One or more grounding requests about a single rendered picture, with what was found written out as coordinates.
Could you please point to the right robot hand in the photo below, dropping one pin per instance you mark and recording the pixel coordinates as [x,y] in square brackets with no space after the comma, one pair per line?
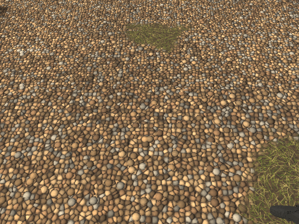
[287,212]

